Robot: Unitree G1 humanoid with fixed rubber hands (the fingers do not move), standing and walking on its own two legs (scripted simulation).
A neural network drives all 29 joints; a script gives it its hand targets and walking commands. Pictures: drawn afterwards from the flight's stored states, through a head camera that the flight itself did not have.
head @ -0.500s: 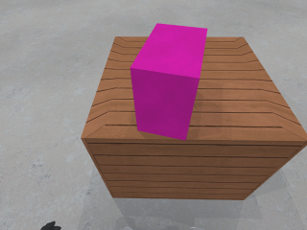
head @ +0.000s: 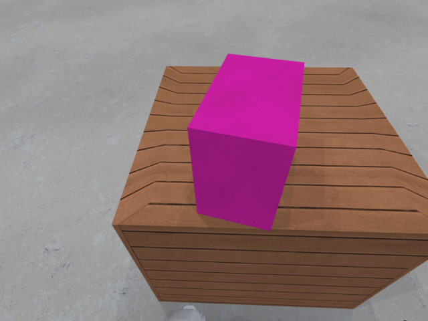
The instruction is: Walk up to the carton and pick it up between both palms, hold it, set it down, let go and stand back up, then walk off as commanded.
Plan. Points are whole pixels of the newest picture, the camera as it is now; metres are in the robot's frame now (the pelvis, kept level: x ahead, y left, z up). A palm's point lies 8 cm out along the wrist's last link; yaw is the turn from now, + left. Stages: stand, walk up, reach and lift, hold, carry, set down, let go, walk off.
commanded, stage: walk up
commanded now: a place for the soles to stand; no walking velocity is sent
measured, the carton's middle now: (248, 140) +0.50 -0.03 +0.06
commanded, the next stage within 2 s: reach and lift in 1.80 s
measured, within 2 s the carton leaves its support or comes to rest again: neither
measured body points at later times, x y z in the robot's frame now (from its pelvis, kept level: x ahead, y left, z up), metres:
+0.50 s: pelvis +0.04 -0.02 +0.01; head +0.05 -0.02 +0.45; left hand +0.11 +0.32 -0.08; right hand +0.13 -0.35 -0.09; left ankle +0.09 +0.12 -0.69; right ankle +0.06 -0.15 -0.69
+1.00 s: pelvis +0.05 -0.02 +0.01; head +0.07 -0.01 +0.46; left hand +0.15 +0.31 -0.08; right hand +0.14 -0.34 -0.08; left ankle +0.09 +0.12 -0.69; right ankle +0.06 -0.15 -0.69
